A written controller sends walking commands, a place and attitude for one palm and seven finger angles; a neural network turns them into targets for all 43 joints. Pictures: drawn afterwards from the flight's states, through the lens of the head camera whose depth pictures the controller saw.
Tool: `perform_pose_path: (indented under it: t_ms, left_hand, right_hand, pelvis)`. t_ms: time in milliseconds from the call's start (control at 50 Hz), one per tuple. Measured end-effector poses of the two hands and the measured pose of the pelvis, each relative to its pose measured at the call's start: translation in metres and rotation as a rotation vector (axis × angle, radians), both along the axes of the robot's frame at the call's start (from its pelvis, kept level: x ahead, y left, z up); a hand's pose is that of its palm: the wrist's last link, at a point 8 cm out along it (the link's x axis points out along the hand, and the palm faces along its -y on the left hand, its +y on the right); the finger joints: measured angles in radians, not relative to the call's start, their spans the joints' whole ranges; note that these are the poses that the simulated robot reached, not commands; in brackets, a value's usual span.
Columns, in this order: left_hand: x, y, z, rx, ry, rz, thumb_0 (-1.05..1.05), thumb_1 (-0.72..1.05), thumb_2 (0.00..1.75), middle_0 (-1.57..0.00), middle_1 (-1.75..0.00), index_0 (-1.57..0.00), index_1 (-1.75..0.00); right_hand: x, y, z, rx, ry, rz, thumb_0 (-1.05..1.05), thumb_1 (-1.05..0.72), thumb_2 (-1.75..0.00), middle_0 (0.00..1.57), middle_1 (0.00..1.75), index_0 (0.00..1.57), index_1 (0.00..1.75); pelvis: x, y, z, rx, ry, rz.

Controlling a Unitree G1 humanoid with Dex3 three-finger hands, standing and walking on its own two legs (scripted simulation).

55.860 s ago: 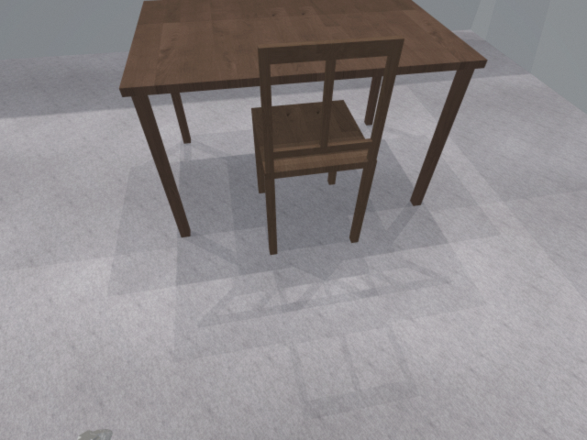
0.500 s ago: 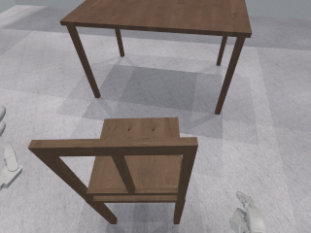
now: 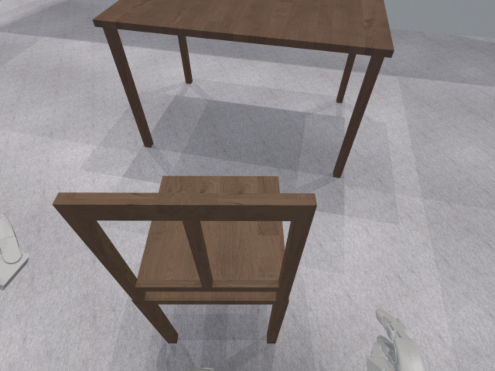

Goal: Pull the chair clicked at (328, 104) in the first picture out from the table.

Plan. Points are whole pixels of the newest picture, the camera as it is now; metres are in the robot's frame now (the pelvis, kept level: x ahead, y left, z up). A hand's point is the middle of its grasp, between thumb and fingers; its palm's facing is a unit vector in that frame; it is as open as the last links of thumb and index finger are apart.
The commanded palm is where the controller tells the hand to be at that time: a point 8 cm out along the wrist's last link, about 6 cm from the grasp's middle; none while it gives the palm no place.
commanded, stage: step back with the hand held close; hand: left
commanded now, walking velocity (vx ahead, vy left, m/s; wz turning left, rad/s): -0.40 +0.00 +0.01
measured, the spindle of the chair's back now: (200, 255) +0.33 +0.13 -0.07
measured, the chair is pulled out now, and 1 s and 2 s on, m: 0.77 0.77 0.77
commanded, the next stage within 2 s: stop stepping back and stand still in 1.22 s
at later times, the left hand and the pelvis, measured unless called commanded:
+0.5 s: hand (28, 244) +0.21 +0.26 +0.18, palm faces +0.45 -0.75 -0.49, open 7.4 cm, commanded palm +0.15 +0.30 +0.19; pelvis +0.01 +0.00 +0.00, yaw +0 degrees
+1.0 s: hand (2, 274) +0.17 +0.27 +0.18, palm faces +0.43 -0.76 -0.48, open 7.4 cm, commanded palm +0.11 +0.30 +0.19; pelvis -0.02 +0.00 +0.00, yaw +0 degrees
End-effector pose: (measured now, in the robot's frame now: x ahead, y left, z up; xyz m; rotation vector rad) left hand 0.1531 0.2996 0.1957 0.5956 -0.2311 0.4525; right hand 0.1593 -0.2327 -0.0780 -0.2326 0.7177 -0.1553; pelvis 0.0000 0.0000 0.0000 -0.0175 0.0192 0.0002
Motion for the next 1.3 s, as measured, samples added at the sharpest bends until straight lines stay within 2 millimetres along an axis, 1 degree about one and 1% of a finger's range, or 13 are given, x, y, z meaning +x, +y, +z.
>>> perform_pose_path:
  t_ms: [220,480,600,660,780,840,900,960,1000,1080,1180,1260,1300]
  left_hand:
    - [0.005,0.0,0.003,0.042,-0.019,-0.027,0.01,0.89,0.9,-0.21,-0.3,-0.21,-0.31]
    - [0.014,0.0,0.003,0.04,-0.047,-0.062,0.01,0.89,0.9,-0.21,-0.3,-0.21,-0.31]
    - [0.013,0.005,0.003,0.044,-0.048,-0.075,0.01,0.89,0.9,-0.21,-0.3,-0.21,-0.31]
    - [0.011,0.006,0.003,0.063,-0.048,-0.067,0.01,0.89,0.9,-0.21,-0.3,-0.21,-0.31]
    - [0.005,-0.006,0.002,0.028,-0.074,-0.072,0.01,0.89,0.9,-0.21,-0.3,-0.21,-0.31]
    - [0.0,-0.009,0.001,-0.002,-0.077,-0.095,0.01,0.89,0.9,-0.21,-0.3,-0.21,-0.31]
    - [-0.008,-0.002,0.002,0.027,-0.073,-0.105,0.01,0.88,0.9,-0.21,-0.3,-0.21,-0.31]
    - [-0.016,0.006,0.003,0.037,-0.054,-0.093,0.01,0.88,0.9,-0.21,-0.3,-0.21,-0.31]
    - [-0.021,0.006,0.006,0.02,-0.048,-0.083,0.01,0.89,0.9,-0.21,-0.3,-0.21,-0.31]
    - [-0.034,-0.007,0.011,0.006,-0.051,-0.105,0.02,0.89,0.9,-0.21,-0.3,-0.21,-0.31]
    - [-0.053,-0.027,0.011,0.038,-0.038,-0.155,0.01,0.89,0.9,-0.21,-0.3,-0.21,-0.31]
    - [-0.069,-0.029,0.011,0.029,-0.049,-0.169,0.01,0.89,0.9,-0.21,-0.3,-0.21,-0.31]
    - [-0.078,-0.026,0.009,0.042,-0.061,-0.179,0.01,0.89,0.9,-0.21,-0.3,-0.21,-0.31]
  right_hand:
    - [0.007,0.003,-0.002,-0.005,-0.001,0.002,0.01,-0.9,-0.9,0.2,0.3,0.2,0.3]
    - [0.016,0.001,0.003,-0.022,-0.015,-0.009,0.01,-0.9,-0.9,0.2,0.3,0.2,0.3]
    - [0.013,0.002,0.007,-0.039,-0.015,-0.022,0.01,-0.9,-0.9,0.2,0.3,0.2,0.3]
    - [0.013,0.004,0.007,-0.032,-0.026,-0.018,0.01,-0.9,-0.9,0.2,0.3,0.2,0.3]
    - [0.012,0.006,0.0,-0.005,-0.021,0.023,0.01,-0.9,-0.9,0.2,0.3,0.2,0.3]
    - [0.005,0.004,0.001,-0.015,0.006,0.023,0.01,-0.9,-0.9,0.2,0.3,0.2,0.3]
    - [-0.002,0.005,0.004,-0.035,0.012,0.01,0.01,-0.9,-0.9,0.2,0.3,0.2,0.3]
    - [-0.01,0.008,0.011,-0.033,-0.008,-0.001,0.01,-0.9,-0.9,0.2,0.3,0.2,0.3]
    - [-0.017,0.011,0.015,-0.018,-0.021,0.005,0.01,-0.9,-0.9,0.2,0.3,0.2,0.3]
    - [-0.032,0.012,0.017,0.018,-0.044,0.033,0.01,-0.9,-0.9,0.2,0.3,0.2,0.3]
    - [-0.055,0.0,0.007,0.026,-0.039,0.046,0.01,-0.9,-0.9,0.2,0.3,0.2,0.3]
    - [-0.083,-0.012,0.011,-0.005,0.007,0.0,0.01,-0.9,-0.9,0.2,0.3,0.2,0.3]
    - [-0.095,-0.018,0.012,-0.03,-0.008,-0.018,0.01,-0.9,-0.9,0.2,0.3,0.2,0.3]
  pelvis:
    - [0.002,0.0,-0.003,-0.005,0.02,0.004]
    - [0.007,0.002,-0.003,-0.007,0.029,0.001]
    - [0.007,0.007,-0.002,-0.004,0.028,0.0]
    - [0.007,0.004,-0.004,-0.005,0.021,0.01]
    - [0.001,-0.004,-0.006,-0.019,0.013,0.015]
    - [-0.004,0.0,-0.004,-0.008,0.013,0.027]
    - [-0.011,0.005,-0.004,-0.001,0.015,0.029]
    - [-0.019,0.003,0.0,0.001,0.008,0.007]
    - [-0.025,0.001,0.004,-0.013,0.002,0.003]
    - [-0.039,-0.005,0.008,-0.023,-0.007,-0.011]
    - [-0.064,-0.015,0.003,-0.033,-0.004,-0.029]
    - [-0.082,-0.015,0.006,0.004,-0.002,-0.019]
    - [-0.091,-0.013,0.001,-0.003,0.0,-0.009]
